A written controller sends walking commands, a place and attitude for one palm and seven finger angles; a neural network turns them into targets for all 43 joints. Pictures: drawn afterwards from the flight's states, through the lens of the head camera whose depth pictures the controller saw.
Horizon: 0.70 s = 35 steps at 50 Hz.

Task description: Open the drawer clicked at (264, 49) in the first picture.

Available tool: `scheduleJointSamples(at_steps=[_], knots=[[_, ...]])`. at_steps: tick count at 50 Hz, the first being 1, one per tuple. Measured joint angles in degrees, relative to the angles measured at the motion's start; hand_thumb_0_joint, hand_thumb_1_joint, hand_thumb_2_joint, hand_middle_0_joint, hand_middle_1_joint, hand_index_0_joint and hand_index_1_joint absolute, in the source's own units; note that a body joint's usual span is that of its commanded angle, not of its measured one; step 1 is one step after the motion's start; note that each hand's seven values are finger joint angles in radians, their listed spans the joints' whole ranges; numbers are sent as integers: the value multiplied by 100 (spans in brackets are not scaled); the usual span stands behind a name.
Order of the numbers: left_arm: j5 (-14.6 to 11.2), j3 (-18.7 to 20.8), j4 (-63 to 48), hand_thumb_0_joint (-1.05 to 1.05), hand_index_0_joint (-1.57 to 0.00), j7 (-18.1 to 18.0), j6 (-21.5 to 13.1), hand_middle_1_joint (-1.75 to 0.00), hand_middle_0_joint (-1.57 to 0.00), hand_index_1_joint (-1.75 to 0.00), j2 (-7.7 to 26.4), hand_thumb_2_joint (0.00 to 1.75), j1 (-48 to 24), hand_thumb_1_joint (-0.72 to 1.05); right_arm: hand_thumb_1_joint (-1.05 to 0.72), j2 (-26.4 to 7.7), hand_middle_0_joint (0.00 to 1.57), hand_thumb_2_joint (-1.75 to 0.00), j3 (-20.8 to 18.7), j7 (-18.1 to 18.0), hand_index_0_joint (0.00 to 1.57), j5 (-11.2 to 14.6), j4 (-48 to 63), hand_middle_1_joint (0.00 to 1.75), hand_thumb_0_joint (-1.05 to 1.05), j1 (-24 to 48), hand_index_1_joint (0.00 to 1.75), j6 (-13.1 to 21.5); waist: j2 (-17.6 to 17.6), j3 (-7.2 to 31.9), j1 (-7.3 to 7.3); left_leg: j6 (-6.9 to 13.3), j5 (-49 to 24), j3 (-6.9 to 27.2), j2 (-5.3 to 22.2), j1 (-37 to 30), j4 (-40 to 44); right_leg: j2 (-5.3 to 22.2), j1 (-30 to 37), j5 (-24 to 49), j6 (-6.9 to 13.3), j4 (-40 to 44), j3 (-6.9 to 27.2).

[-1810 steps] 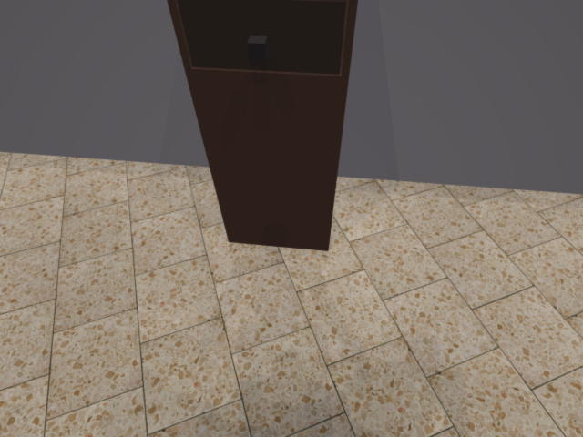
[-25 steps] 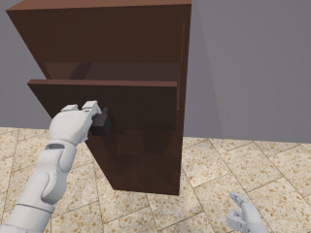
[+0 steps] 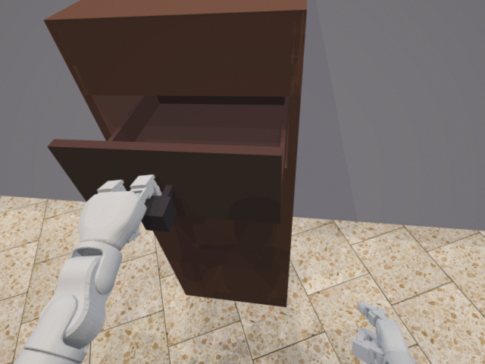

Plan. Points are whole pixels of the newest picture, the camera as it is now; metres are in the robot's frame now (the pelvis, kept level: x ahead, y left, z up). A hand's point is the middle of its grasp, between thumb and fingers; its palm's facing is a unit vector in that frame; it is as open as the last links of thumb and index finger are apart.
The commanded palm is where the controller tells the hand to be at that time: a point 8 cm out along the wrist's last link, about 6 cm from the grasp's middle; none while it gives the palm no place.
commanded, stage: pull the drawer open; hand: left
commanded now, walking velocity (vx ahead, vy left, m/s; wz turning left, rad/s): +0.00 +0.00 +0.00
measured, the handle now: (162, 204) +0.33 +0.19 +0.11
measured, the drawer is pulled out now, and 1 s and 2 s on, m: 0.16 0.25 0.30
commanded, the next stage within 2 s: open the thumb to release the handle in 1.70 s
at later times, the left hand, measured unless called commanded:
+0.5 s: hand (120, 258) +0.23 +0.22 +0.10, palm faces +0.07 -0.12 -0.99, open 5.2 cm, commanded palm +0.19 +0.22 +0.16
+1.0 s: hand (107, 288) +0.19 +0.22 +0.10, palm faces +0.07 -0.14 -0.99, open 5.2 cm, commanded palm +0.13 +0.21 +0.16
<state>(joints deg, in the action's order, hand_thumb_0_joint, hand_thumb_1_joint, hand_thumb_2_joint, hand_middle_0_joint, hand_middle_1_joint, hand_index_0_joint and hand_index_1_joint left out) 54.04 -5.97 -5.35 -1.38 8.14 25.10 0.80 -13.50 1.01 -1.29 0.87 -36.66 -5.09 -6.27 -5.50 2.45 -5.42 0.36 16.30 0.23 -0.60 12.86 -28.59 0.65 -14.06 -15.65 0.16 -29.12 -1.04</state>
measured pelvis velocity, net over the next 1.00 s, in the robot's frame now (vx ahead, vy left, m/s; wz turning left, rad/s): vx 0.01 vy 0.00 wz -0.03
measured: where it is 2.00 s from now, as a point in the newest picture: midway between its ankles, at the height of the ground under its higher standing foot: outside the picture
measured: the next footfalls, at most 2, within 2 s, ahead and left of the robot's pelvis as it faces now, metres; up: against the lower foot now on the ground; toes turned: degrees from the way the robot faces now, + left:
none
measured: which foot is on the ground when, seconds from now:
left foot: down 0.00-1.00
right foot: down 0.00-1.00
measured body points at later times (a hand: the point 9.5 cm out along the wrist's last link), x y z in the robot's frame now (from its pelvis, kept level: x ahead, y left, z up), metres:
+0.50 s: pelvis +0.01 +0.00 +0.00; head +0.00 -0.04 +0.45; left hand +0.22 +0.23 +0.15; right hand +0.22 -0.20 -0.10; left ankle -0.01 +0.12 -0.74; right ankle +0.00 -0.12 -0.74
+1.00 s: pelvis +0.01 +0.00 +0.00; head +0.00 -0.04 +0.44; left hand +0.18 +0.23 +0.15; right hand +0.24 -0.21 -0.08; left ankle -0.01 +0.12 -0.74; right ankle +0.00 -0.12 -0.74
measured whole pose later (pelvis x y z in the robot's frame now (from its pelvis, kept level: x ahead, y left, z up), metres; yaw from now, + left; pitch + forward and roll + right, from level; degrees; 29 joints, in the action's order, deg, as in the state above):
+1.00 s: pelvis +0.01 +0.00 +0.00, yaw -2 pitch +1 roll -1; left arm 52.2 -2.0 -32.1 -5.9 10.1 25.8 33.7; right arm -15.7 2.5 1.5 1.0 -30.7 -5.9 -7.0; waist -6.1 3.9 -6.1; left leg 0.3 19.6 -1.0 0.8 13.3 -32.0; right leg -0.7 -14.3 -17.3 0.0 -30.7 0.2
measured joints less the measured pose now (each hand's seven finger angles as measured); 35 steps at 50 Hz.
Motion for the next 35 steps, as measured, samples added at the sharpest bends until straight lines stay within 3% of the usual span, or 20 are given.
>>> scheduleJointSamples(at_steps=[12,35], knots=[[-35,176,-486,0,-32,106,-74,-135,-42,-129,39,90,552,88,-91,3,20,-90,55,68,20,-30,92,30,1,19,30,53,22,-35,17,7,-22,-62,19,-121,68,-21,94,43,-7,62,62],[-97,289,-1860,0,-34,-243,-1,-135,-42,-129,51,90,2160,88,-91,-31,20,-90,136,178,20,-32,241,30,1,71,30,5,-26,39,-76,13,160,-83,59,-91,-84,-60,103,-67,-30,22,82]])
